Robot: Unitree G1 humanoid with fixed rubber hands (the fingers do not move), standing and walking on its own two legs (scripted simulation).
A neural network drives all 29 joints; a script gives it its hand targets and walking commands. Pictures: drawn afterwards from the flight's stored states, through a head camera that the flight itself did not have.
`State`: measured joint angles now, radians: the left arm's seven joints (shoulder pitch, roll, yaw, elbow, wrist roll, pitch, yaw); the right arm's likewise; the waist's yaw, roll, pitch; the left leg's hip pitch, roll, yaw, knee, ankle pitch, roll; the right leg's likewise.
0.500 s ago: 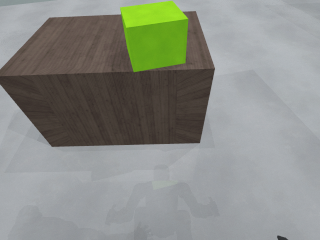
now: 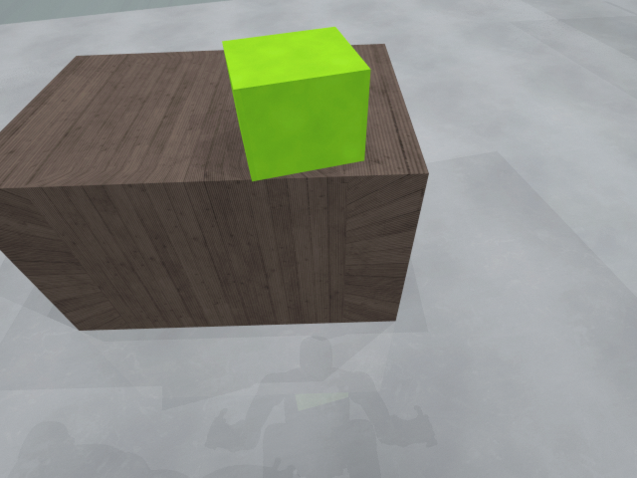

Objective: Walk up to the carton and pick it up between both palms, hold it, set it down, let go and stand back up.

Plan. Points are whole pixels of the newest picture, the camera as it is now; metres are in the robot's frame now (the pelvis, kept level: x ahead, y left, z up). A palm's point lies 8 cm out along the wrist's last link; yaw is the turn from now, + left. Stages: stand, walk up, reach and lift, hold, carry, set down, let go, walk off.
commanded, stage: walk up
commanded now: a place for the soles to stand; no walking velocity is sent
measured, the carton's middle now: (294, 102) +0.92 +0.06 +0.02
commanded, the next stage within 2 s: none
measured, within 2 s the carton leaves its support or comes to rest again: neither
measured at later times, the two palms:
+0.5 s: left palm (65, 452) +0.19 +0.35 -0.08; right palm (543, 442) +0.19 -0.28 -0.08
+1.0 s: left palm (96, 374) +0.30 +0.36 -0.09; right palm (502, 359) +0.31 -0.27 -0.09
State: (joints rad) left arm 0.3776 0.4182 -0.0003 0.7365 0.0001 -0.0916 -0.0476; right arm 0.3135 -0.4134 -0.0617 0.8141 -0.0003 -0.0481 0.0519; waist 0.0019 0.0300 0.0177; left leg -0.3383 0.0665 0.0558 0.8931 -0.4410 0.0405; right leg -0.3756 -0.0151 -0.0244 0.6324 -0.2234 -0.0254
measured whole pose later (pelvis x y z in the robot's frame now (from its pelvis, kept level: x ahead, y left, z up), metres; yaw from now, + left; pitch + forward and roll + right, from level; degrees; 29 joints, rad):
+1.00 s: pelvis +0.25 +0.05 +0.00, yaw -1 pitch +1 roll -2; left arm 0.41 0.42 0.00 0.74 0.00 -0.09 -0.04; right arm 0.30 -0.41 -0.06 0.81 0.00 -0.05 0.05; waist 0.00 0.03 0.02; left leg -0.42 0.06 0.05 0.64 -0.25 0.03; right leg -0.31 -0.03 -0.01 0.65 -0.34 -0.02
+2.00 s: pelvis +0.31 +0.04 +0.00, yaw -1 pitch +1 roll +0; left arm 0.22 0.41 0.00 0.74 0.00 -0.04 -0.01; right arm 0.22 -0.41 -0.03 0.82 0.00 -0.02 0.03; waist 0.00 0.02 0.03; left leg -0.33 0.04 0.05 0.64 -0.32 0.00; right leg -0.37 -0.03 -0.02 0.63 -0.27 -0.01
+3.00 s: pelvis +0.43 +0.08 +0.00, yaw +0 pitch -2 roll +0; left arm 0.26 0.42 0.00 0.74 0.00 -0.06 -0.01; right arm 0.36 -0.41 -0.05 0.82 0.00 -0.05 0.04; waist 0.00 0.02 0.03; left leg -0.34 0.02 0.05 0.95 -0.51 0.03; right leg -0.38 -0.03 -0.05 0.63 -0.23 -0.02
